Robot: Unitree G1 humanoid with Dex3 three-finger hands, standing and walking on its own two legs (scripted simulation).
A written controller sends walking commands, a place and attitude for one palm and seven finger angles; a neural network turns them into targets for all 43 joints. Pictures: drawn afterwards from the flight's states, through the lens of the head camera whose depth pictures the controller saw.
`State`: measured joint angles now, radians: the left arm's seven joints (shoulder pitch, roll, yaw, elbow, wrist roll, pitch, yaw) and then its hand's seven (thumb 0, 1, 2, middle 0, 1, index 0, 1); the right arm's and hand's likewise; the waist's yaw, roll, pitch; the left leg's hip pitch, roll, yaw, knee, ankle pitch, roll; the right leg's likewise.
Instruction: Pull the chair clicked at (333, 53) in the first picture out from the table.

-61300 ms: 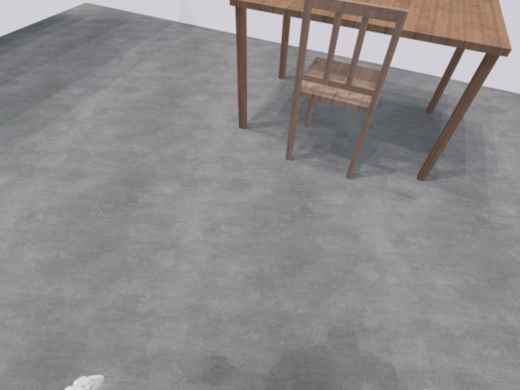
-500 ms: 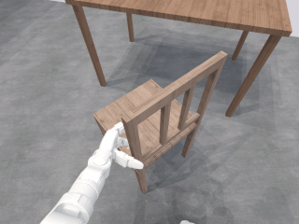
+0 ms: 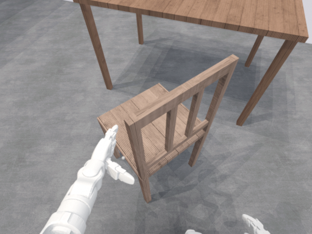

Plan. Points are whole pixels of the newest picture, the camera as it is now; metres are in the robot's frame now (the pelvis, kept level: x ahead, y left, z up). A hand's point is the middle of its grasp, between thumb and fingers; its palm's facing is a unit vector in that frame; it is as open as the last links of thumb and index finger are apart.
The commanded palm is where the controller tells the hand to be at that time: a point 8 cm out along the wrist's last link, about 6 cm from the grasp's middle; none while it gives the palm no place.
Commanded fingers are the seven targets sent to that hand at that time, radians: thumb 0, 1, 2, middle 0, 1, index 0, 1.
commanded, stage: draw the fingers out of the gap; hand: left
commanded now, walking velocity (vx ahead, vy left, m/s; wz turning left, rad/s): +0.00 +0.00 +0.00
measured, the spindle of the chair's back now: (170, 130) +0.43 -0.05 -0.07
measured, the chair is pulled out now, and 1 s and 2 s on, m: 0.52 0.52 0.52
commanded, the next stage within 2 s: draw the hand back to the body in 0.66 s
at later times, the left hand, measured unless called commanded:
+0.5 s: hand (117, 192) +0.24 +0.10 -0.04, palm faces -0.25 -0.96 -0.13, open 17.5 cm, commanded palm +0.22 +0.15 -0.02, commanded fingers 0.00 -0.55 0.20 0.00 0.00 0.00 0.00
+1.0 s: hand (97, 195) +0.21 +0.13 +0.04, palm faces +0.04 -1.00 +0.03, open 17.5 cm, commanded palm +0.17 +0.18 +0.03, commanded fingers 0.00 -0.55 0.20 0.00 0.00 0.00 0.00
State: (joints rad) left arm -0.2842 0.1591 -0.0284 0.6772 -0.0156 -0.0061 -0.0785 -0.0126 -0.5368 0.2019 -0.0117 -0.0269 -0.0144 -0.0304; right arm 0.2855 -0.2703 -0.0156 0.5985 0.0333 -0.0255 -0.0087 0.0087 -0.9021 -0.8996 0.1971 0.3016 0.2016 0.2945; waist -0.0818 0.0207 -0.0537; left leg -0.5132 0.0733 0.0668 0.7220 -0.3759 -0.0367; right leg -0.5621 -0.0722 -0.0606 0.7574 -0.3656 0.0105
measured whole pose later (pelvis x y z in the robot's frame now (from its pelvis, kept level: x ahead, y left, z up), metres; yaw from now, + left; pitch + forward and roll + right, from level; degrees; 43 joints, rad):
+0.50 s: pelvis +0.00 +0.01 -0.01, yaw +1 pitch +8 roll +1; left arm 0.14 0.16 -0.16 0.23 -0.01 0.07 -0.08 -0.01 -0.54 0.20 0.00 0.00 -0.01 0.00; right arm 0.25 -0.25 0.02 0.51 0.04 -0.05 -0.01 0.01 -0.90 -0.90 0.20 0.30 0.20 0.29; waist -0.05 0.04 -0.08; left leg -0.51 0.06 0.04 0.78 -0.41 -0.03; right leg -0.54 -0.09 -0.08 0.81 -0.40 0.02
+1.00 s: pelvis -0.01 +0.00 -0.03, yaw +2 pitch +11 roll +0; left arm 0.43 0.11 -0.08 -0.19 -0.14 -0.31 -0.02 -0.01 -0.54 0.20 -0.01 0.00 -0.01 0.00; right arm 0.25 -0.21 0.00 0.51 0.03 -0.18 -0.01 0.01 -0.90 -0.90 0.20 0.30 0.20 0.29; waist -0.01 0.02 -0.11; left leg -0.68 0.07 0.01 0.98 -0.48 -0.04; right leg -0.69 -0.09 -0.10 0.98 -0.47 0.01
